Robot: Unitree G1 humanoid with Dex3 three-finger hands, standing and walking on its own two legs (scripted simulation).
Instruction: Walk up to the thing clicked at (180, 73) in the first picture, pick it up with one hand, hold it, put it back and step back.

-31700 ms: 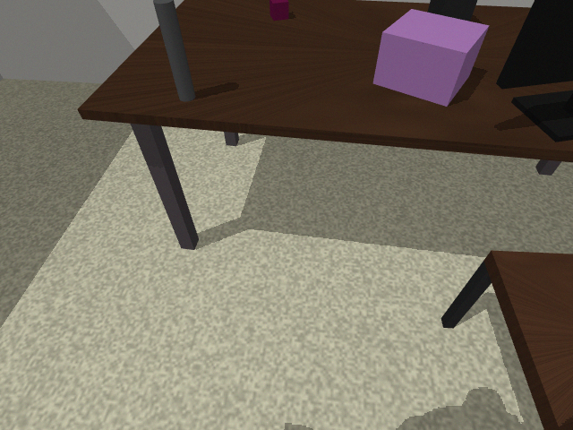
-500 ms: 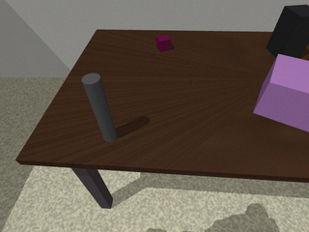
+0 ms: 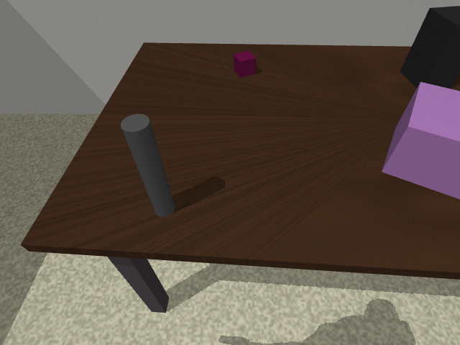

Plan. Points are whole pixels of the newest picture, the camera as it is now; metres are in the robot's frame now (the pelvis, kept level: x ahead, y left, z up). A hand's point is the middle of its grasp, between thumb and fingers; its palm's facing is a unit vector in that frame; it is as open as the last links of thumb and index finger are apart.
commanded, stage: home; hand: left
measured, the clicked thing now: (152, 172) +0.42 +0.17 +0.07
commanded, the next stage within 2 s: stand in 0.06 s
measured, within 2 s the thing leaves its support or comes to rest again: neither
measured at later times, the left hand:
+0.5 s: hand out of the picture +0.07 +0.25 -0.16, palm faces -0.03 -0.94 -0.35, open 12.1 cm
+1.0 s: hand out of the picture +0.07 +0.25 -0.16, palm faces -0.03 -0.94 -0.35, open 7.4 cm
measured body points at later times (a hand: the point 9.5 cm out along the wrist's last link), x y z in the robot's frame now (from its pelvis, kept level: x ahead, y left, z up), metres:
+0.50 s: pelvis +0.00 +0.00 +0.00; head +0.01 +0.00 +0.45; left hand +0.07 +0.30 -0.13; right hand +0.07 -0.30 -0.13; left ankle -0.01 +0.12 -0.75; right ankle +0.00 -0.13 -0.75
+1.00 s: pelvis +0.00 +0.00 +0.00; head +0.00 -0.01 +0.45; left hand +0.07 +0.30 -0.13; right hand +0.07 -0.30 -0.14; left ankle -0.01 +0.12 -0.75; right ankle +0.00 -0.13 -0.75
